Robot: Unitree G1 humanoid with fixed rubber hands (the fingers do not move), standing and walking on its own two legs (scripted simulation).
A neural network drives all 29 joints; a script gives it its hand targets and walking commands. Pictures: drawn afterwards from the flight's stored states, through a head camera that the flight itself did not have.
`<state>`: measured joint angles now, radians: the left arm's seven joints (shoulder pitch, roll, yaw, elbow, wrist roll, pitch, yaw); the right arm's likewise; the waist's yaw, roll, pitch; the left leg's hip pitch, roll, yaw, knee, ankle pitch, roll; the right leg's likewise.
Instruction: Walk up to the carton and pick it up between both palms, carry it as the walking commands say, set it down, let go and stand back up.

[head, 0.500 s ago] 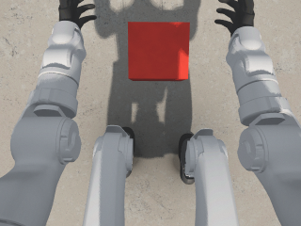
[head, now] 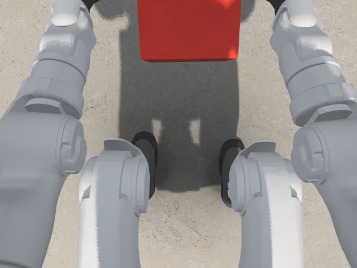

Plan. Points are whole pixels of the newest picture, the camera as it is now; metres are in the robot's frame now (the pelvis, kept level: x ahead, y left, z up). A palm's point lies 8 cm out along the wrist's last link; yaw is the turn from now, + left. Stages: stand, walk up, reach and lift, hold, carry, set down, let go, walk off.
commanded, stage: reach and lift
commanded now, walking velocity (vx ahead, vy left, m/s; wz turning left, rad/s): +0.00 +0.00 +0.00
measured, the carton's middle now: (188, 18) +0.53 +0.02 -0.31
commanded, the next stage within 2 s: none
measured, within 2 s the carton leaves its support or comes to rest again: leaves its support in 1.72 s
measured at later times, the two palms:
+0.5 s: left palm (87, 3) +0.53 +0.20 -0.22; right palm (284, 2) +0.54 -0.14 -0.22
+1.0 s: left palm out of the picture +0.54 +0.17 -0.22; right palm (274, 0) +0.55 -0.12 -0.21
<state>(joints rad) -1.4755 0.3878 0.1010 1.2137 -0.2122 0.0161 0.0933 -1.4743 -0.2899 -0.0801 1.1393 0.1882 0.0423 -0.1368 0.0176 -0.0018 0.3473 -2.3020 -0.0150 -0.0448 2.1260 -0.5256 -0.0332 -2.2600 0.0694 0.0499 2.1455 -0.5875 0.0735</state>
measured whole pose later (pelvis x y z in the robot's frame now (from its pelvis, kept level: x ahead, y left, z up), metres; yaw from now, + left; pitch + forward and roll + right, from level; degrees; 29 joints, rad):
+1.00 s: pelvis +0.00 +0.00 -0.02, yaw -1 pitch +33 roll -1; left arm -1.58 0.32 0.21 1.26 -0.02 0.06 0.04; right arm -1.54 -0.24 -0.22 1.17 0.02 0.08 -0.09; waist 0.03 -0.03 0.49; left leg -2.24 -0.01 -0.06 2.23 -0.57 -0.04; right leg -2.20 0.08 0.04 2.24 -0.63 0.06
